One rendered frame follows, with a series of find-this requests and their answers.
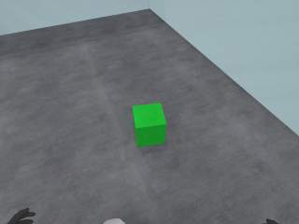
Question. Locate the carton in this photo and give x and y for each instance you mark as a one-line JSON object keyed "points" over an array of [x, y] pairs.
{"points": [[150, 124]]}

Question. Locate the left robot hand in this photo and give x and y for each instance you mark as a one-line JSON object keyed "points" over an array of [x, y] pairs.
{"points": [[20, 215]]}

